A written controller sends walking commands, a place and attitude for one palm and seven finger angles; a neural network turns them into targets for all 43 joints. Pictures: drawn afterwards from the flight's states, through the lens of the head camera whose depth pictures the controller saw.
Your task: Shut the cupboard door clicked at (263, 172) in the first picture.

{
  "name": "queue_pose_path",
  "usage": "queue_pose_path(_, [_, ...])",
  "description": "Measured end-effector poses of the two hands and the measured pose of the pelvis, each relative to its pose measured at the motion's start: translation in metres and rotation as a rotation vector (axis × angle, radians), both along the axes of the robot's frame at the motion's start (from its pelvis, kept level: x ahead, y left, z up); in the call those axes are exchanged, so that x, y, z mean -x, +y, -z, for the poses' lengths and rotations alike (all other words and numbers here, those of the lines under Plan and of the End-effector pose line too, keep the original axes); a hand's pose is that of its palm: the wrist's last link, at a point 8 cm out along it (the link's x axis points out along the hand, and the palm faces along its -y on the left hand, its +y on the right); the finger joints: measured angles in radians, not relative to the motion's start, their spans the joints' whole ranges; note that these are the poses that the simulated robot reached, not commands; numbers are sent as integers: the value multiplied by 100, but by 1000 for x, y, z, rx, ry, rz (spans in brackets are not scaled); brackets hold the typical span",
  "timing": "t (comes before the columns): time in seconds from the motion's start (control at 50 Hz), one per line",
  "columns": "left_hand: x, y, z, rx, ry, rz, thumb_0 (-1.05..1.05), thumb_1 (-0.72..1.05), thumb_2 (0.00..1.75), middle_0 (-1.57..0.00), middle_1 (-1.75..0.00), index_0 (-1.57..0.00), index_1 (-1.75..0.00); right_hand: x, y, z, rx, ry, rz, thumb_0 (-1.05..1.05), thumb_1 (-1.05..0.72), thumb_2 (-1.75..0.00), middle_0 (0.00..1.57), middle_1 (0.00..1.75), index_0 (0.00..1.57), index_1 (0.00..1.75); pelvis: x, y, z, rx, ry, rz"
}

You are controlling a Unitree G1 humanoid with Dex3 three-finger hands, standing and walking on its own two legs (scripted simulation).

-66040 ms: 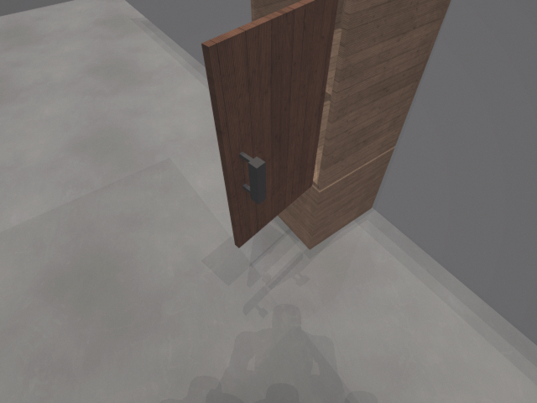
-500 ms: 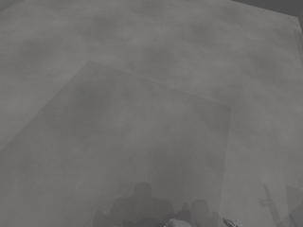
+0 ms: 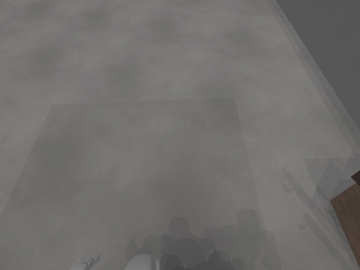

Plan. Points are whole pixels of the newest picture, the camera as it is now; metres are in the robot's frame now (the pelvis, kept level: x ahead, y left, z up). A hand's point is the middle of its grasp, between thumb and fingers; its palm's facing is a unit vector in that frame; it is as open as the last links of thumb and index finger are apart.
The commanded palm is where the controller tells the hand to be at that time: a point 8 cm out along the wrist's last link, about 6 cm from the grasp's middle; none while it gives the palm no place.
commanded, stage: turn to face it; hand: left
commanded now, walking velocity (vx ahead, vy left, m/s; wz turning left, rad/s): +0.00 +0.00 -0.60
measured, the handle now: out of the picture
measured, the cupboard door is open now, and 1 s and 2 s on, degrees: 23 23 23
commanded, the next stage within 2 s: take the last steps up to it in 1.70 s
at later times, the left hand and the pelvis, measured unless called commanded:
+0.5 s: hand (92, 266) +0.15 +0.24 -0.17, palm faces -0.24 -0.95 -0.20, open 7.4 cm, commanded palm none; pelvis +0.02 +0.05 +0.01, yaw -18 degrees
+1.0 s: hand (143, 240) +0.21 +0.12 -0.15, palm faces -0.56 -0.79 -0.24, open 7.4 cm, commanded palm none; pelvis +0.01 +0.01 +0.01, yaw -35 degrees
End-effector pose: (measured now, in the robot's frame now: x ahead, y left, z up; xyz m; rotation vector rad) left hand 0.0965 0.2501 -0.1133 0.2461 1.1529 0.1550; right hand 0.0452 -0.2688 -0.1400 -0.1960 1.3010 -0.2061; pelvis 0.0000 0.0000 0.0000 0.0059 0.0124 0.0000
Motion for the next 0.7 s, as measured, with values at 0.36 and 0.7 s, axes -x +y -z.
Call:
queue_pose_path(0.36, [-21, 34, 39, 78, 135, 121, 1, 90, 89, -20, -30, -20, -30, -32, 48, -36, 81, -183, 81, 0, -91, -90, 20, 30, 20, 30, -17, 43, 2, 34, 7, 218])
queue_pose_path(0.7, [-124, -23, 11, 25, 42, 433, 1, 91, 89, -19, -30, -19, -30, 103, 54, -12, 13, -22, 434, 0, -91, -90, 20, 30, 20, 30, -20, 29, 0, 40, -3, 451])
